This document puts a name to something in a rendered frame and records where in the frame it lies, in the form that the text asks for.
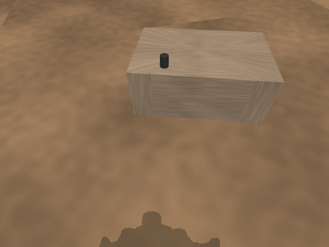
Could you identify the can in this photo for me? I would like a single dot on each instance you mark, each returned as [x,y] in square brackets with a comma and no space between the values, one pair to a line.
[164,60]

